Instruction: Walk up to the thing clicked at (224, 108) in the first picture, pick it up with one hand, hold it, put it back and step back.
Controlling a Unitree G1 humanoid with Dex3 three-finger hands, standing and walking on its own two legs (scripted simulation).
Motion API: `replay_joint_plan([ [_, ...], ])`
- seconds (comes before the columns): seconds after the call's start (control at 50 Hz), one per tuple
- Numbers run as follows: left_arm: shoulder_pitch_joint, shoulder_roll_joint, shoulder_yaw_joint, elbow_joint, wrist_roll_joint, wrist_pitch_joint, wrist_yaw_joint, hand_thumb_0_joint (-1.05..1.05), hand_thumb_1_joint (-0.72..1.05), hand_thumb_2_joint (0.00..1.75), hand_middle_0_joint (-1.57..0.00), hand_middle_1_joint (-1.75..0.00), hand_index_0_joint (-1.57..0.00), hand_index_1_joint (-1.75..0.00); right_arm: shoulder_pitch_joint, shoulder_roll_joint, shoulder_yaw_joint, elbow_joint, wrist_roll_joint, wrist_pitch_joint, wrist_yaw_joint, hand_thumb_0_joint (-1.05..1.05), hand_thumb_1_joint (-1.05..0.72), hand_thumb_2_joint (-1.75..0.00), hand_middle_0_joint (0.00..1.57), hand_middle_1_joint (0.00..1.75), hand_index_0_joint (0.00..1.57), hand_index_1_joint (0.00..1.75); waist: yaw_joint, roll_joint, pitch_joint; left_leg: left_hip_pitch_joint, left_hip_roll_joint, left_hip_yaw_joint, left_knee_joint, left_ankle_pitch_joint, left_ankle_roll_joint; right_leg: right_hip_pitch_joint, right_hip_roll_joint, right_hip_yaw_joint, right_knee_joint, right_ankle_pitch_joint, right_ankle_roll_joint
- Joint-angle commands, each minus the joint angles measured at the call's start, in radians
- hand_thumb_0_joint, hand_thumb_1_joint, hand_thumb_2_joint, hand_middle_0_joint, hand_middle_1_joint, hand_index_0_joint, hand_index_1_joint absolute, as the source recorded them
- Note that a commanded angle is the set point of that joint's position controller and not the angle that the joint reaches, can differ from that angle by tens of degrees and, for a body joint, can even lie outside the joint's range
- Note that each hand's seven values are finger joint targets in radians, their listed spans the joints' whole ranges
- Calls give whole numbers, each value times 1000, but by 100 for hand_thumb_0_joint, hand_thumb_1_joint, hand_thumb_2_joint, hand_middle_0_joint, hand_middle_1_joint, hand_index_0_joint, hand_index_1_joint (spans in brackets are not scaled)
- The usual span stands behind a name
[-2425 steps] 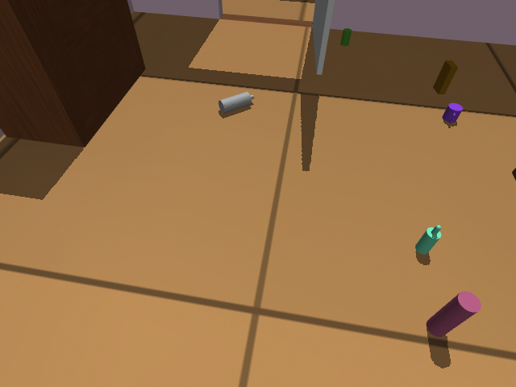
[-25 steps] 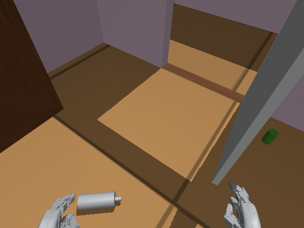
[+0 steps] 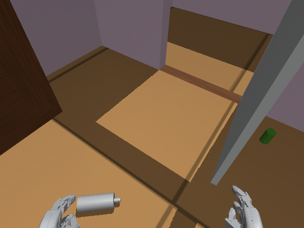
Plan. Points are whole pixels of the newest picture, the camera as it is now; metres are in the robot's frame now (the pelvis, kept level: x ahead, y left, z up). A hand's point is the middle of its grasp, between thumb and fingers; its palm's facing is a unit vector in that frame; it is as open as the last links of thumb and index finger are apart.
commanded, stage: home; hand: left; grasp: from above
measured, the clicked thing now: (100, 201) +0.42 +0.27 -0.67
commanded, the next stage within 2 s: stand in 1.08 s
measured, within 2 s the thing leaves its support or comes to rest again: neither
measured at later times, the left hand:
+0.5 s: hand (77, 226) +0.17 +0.18 -0.04, palm faces +0.04 -0.98 -0.20, open 7.4 cm
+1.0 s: hand (78, 225) +0.17 +0.18 -0.04, palm faces +0.05 -0.98 -0.20, open 7.4 cm
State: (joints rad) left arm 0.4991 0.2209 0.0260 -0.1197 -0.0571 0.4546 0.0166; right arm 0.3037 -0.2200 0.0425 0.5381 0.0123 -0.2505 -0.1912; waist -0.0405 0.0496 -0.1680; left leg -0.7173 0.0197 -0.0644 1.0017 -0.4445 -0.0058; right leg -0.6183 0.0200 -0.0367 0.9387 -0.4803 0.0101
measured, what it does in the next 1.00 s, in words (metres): stands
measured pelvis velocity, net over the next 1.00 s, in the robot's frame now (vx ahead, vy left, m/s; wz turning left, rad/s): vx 0.01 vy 0.00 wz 0.00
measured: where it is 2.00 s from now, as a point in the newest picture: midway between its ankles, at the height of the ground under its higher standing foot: outside the picture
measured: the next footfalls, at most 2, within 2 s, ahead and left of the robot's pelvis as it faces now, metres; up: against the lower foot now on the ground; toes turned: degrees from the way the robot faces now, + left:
none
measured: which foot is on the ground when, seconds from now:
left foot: down 0.00-1.00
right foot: down 0.00-1.00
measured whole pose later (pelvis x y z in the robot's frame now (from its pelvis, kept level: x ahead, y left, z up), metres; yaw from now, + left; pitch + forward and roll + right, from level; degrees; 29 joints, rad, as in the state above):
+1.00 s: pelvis +0.01 +0.00 +0.00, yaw +0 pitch +10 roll -3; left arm 0.51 0.23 0.02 -0.14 -0.06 0.45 0.02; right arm 0.30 -0.22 0.03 0.52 0.01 -0.23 -0.18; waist -0.04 0.05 -0.17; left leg -0.73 0.02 -0.07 1.01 -0.46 -0.01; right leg -0.63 0.02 -0.04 0.95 -0.50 0.01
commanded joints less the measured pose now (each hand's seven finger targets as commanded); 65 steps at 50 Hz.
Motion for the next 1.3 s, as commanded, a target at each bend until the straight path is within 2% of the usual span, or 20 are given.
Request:
replay_joint_plan([
  [0.0, -44, 114, 69, -203, 11, -46, 8, 0, 90, 90, -20, -30, -20, -30, -87, -123, -56, -162, -6, -59, -12, 0, -90, -90, 20, 30, 20, 30, 3, 6, -43, 137, -15, 18, -174, 91, 22, -26, 13, -17, -176, 101, -12],
  [0.1, -67, 136, 79, -239, 10, -53, 10, 0, 90, 90, -20, -30, -20, -30, -86, -122, -55, -162, -4, -61, -12, 0, -90, -90, 20, 30, 20, 30, 2, 10, -36, 130, -16, 17, -182, 49, 21, -34, 13, -17, -177, 66, -12],
  [0.14, -12, 88, 43, -173, 7, -43, 5, 0, 90, 90, -20, -30, -20, -30, -83, -120, -52, -161, -4, -62, -11, 0, -90, -90, 20, 30, 20, 30, -4, -10, -37, 131, -16, 18, -176, 71, 23, -34, 15, -16, -173, 86, -11],
  [0.22, -35, 127, 72, -229, 9, -54, 9, 0, 90, 90, -20, -30, -20, -30, -78, -121, -57, -157, -6, -61, -11, 0, -90, -90, 20, 30, 20, 30, 3, 5, -73, 148, -13, 14, -168, 116, 20, -23, 17, -20, -160, 121, -13],
  [0.28, -13, 87, 47, -173, 5, -50, 6, 0, 90, 90, -20, -30, -20, -30, -84, -117, -53, -161, -6, -61, -11, 0, -90, -90, 20, 30, 20, 30, -1, 0, -43, 133, -12, 9, -174, 94, 20, -33, 17, -20, -158, 105, -13],
  [0.34, -59, 148, 84, -251, 11, -64, 13, 0, 90, 90, -20, -30, -20, -30, -81, -129, -60, -164, -6, -58, -12, 0, -90, -90, 20, 30, 20, 30, 6, 22, -61, 144, -9, 6, -179, 103, 18, -29, 18, -21, -148, 111, -17],
  [0.38, -10, 96, 43, -191, 9, -53, 8, 0, 90, 90, -20, -30, -20, -30, -69, -115, -52, -154, -7, -58, -11, 0, -90, -90, 20, 30, 20, 30, 0, 3, -45, 139, -11, 10, -166, 126, 19, -33, 18, -20, -152, 130, -16],
  [0.46, -23, 134, 76, -232, 6, -57, 11, 0, 90, 90, -20, -30, -20, -30, -75, -130, -62, -162, -7, -55, -10, 0, -90, -90, 20, 30, 20, 30, 3, 3, -80, 150, -13, 16, -151, 177, 21, -14, 16, -19, -146, 178, -14],
  [0.5, 11, 99, 47, -183, 8, -51, 9, 0, 90, 90, -20, -30, -20, -30, -64, -124, -59, -153, -7, -51, -10, 0, -90, -90, 20, 30, 20, 30, -3, -15, -76, 158, -12, 16, -144, 211, 22, -7, 16, -20, -141, 209, -14],
  [0.66, -23, 136, 82, -239, 5, -59, 15, 0, 90, 90, -20, -30, -20, -30, -74, -125, -62, -163, -6, -46, -9, 0, -90, -90, 20, 30, 20, 30, 8, 6, -76, 157, -11, 15, -146, 209, 20, -6, 16, -20, -141, 209, -13],
  [0.7, 1, 93, 38, -185, 7, -54, 8, 0, 90, 90, -20, -30, -20, -30, -67, -117, -56, -153, -8, -41, -5, 0, -90, -90, 20, 30, 20, 30, -3, -3, -53, 147, -13, 15, -148, 179, 21, -22, 16, -19, -148, 184, -12],
  [0.72, -14, 124, 72, -217, 2, -56, 13, 0, 90, 90, -20, -30, -20, -30, -77, -131, -64, -177, -6, -44, -6, 0, -90, -90, 20, 30, 20, 30, 1, -8, -64, 145, -14, 16, -148, 176, 23, -14, 15, -19, -149, 184, -11],
  [0.9, -13, 101, 44, -221, 2, -53, 11, 0, 90, 90, -20, -30, -20, -30, -60, -125, -63, -165, -4, -34, -2, 0, -90, -90, 20, 30, 20, 30, -6, 9, -81, 156, -14, 16, -143, 200, 21, -18, 16, -19, -141, 204, -14],
  [1.0, -25, 146, 83, -244, 6, -58, 16, 0, 90, 90, -20, -30, -20, -30, -71, -129, -65, -179, -2, -33, -4, 0, -90, -90, 20, 30, 20, 30, 4, 4, -70, 140, -16, 18, -145, 167, 24, -16, 13, -17, -151, 175, -13],
  [1.02, 7, 93, 39, -182, 7, -51, 12, 0, 90, 90, -20, -30, -20, -30, -62, -123, -61, -163, -3, -32, -3, 0, -90, -90, 20, 30, 20, 30, -8, -3, -55, 145, -15, 17, -148, 163, 24, -27, 15, -17, -147, 171, -13],
  [1.06, -17, 141, 85, -252, 3, -57, 18, 0, 90, 90, -20, -30, -20, -30, -68, -131, -68, -181, -2, -34, -5, 0, -90, -90, 20, 30, 20, 30, 6, 15, -99, 157, -16, 18, -141, 192, 23, 0, 11, -16, -146, 200, -14],
  [1.14, 0, 106, 52, -211, 3, -49, 15, 0, 90, 90, -20, -30, -20, -30, -72, -126, -62, -179, -2, -34, -4, 0, -90, -90, 20, 30, 20, 30, -1, -10, -52, 138, -15, 18, -147, 159, 24, -22, 14, -20, -148, 171, -13],
  [1.16, -301, 198, 59, 140, 126, -263, 52, 0, 90, 90, -20, -30, -20, -30, -148, -218, -100, 83, -119, 74, 56, 0, -90, -90, 20, 30, 20, 30, 76, -60, 163, 150, 28, -25, -230, 307, 68, 170, -68, 77, -205, 180, -55],
  [1.2, -212, 224, 80, 354, 122, -367, 37, 0, 90, 90, -20, -30, -20, -30, -143, -248, -127, 66, -125, 134, 103, 0, -90, -90, 20, 30, 20, 30, 46, -104, 72, 255, 8, -13, -218, 313, 75, 162, -80, 170, -252, 212, -98],
  [1.28, -270, 215, 65, 536, 110, -408, 22, 0, 90, 90, -20, -30, -20, -30, -147, -211, -118, 151, -67, 155, 164, 0, -90, -90, 20, 30, 20, 30, 68, -73, 58, 354, 8, -26, -309, 267, 70, 230, -92, 137, -269, 211, -61],
])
